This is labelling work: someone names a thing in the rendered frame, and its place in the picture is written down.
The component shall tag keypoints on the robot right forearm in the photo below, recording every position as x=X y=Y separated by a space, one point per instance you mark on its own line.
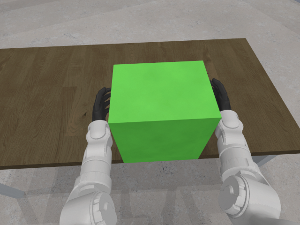
x=233 y=149

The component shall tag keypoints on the table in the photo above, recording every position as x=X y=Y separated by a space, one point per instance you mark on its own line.
x=47 y=96

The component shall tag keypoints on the robot left upper arm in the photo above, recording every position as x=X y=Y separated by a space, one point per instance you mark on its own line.
x=96 y=208

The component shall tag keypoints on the robot left forearm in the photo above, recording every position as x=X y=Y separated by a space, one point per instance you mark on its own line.
x=96 y=163

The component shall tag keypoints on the left robot hand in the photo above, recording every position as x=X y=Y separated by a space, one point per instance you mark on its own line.
x=99 y=109

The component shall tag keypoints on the carton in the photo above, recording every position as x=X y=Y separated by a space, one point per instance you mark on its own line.
x=162 y=111

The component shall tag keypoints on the robot right upper arm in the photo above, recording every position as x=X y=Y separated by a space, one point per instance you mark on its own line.
x=249 y=202

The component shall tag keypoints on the right robot hand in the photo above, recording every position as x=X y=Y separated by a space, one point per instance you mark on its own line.
x=220 y=93

